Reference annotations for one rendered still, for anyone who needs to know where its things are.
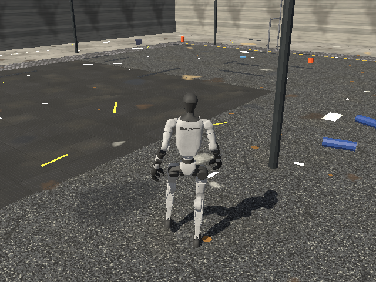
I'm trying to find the left robot hand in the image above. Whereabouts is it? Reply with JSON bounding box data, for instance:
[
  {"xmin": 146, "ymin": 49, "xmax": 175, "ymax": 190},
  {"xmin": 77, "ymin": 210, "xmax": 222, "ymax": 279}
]
[{"xmin": 151, "ymin": 167, "xmax": 165, "ymax": 182}]

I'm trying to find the robot right upper arm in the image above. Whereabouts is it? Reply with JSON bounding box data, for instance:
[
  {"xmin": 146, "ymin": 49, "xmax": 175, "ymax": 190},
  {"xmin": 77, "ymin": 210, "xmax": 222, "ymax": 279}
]
[{"xmin": 202, "ymin": 119, "xmax": 218, "ymax": 151}]

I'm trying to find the right robot hand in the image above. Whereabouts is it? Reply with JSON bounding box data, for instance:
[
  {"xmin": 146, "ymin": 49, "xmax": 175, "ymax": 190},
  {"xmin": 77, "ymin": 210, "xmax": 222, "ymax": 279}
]
[{"xmin": 209, "ymin": 159, "xmax": 222, "ymax": 170}]

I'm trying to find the robot left thigh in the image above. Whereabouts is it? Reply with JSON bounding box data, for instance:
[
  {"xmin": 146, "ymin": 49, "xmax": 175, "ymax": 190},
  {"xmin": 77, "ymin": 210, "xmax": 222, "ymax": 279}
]
[{"xmin": 167, "ymin": 163, "xmax": 180, "ymax": 193}]

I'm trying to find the robot right foot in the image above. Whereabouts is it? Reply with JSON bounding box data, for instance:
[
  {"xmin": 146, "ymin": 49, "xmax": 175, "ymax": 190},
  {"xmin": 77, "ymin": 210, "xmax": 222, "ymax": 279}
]
[{"xmin": 193, "ymin": 232, "xmax": 201, "ymax": 248}]

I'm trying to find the robot left forearm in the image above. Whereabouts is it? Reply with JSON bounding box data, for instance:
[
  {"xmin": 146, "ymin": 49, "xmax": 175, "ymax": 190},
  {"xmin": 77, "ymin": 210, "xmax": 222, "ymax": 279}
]
[{"xmin": 153, "ymin": 142, "xmax": 166, "ymax": 169}]

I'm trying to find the robot left upper arm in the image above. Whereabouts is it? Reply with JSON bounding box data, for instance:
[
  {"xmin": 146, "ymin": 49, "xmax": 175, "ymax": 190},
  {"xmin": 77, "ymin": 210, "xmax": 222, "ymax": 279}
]
[{"xmin": 161, "ymin": 118, "xmax": 177, "ymax": 151}]

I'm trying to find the robot right forearm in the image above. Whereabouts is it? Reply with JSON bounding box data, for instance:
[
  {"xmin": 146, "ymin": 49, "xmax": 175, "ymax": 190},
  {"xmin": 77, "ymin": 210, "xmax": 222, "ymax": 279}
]
[{"xmin": 211, "ymin": 142, "xmax": 221, "ymax": 162}]

